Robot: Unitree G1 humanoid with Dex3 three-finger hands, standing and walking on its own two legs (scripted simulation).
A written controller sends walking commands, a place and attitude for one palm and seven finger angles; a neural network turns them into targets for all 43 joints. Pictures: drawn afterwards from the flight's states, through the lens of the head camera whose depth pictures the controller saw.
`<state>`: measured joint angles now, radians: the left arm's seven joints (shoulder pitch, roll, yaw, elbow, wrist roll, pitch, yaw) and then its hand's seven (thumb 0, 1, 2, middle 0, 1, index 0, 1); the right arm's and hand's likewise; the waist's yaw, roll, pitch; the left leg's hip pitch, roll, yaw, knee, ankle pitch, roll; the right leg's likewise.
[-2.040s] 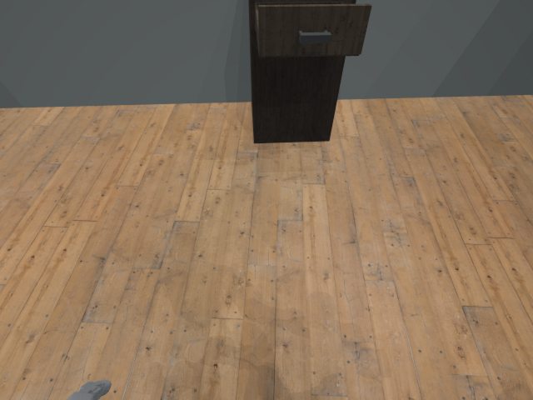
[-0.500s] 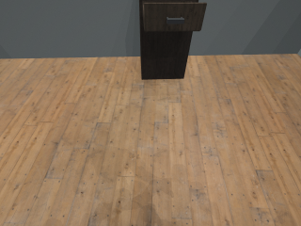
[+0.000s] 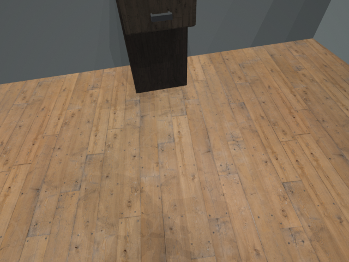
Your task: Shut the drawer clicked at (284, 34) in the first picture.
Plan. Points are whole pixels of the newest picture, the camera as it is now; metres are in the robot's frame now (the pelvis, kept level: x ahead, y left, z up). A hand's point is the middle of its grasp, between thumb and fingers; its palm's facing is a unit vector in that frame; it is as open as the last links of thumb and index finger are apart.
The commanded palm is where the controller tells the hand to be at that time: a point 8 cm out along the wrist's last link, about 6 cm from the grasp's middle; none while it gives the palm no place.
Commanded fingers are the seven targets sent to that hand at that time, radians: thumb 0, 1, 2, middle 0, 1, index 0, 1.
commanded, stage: walk to a spot facing it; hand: left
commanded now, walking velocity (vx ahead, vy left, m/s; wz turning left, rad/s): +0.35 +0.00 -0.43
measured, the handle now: (160, 15) +1.29 +0.18 +0.00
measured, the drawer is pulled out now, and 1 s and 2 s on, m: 0.28 0.28 0.28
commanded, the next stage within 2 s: turn to face it in 1.60 s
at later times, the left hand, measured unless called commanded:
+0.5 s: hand (105, 247) +0.18 +0.22 -0.18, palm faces -0.10 -0.98 -0.16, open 7.3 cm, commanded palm none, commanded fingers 0.00 0.90 0.90 -0.20 -0.30 -0.20 -0.30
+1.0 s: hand (164, 129) +0.60 +0.10 -0.16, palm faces -0.48 -0.87 -0.12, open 7.3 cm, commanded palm none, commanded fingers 0.00 0.90 0.90 -0.20 -0.30 -0.20 -0.30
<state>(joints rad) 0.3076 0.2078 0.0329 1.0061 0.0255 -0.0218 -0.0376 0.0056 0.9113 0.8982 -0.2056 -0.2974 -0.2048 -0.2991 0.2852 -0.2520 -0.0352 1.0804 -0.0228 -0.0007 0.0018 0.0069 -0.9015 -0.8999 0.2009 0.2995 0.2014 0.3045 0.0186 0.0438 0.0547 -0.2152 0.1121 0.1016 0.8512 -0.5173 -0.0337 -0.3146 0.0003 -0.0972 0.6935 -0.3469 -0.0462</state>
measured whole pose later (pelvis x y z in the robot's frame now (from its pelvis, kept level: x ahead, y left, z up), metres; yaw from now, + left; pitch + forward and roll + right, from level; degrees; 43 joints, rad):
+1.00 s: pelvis +0.43 +0.00 +0.01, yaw -24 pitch +1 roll -1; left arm 0.09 0.16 0.05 0.99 0.03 0.02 -0.04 0.00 0.92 0.90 -0.20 -0.30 -0.20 -0.30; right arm 0.54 -0.11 -0.02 1.15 -0.03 -0.08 -0.03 0.01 -0.91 -0.90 0.20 0.30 0.20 0.30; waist -0.08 -0.01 0.07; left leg 0.10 0.03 0.35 0.33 -0.43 0.01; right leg -0.55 -0.06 -0.14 0.75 -0.19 -0.04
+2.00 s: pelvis +0.79 -0.19 +0.01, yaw -33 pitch -1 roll +1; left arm 0.10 0.15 0.03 0.97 0.03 -0.04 0.01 0.00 0.92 0.90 -0.20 -0.30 -0.20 -0.30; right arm 0.35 -0.18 -0.05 1.10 -0.01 0.02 -0.01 0.00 -0.92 -0.90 0.20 0.30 0.20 0.30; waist -0.06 0.04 0.06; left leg -0.27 0.09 0.13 0.81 -0.53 -0.04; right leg -0.34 -0.10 -0.17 0.62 -0.26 -0.01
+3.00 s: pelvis +0.77 -0.21 +0.02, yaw +3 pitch -1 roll +2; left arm 0.22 0.17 0.02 0.88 0.02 0.01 0.02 0.00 0.91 0.90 -0.21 -0.30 -0.21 -0.30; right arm 0.20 -0.27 -0.10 0.94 -0.02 0.09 0.03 0.01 -0.91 -0.90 0.20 0.30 0.20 0.30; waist -0.03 0.03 0.06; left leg -0.50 0.02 0.01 1.10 -0.39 -0.08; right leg -0.19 -0.12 -0.17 0.52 -0.29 0.00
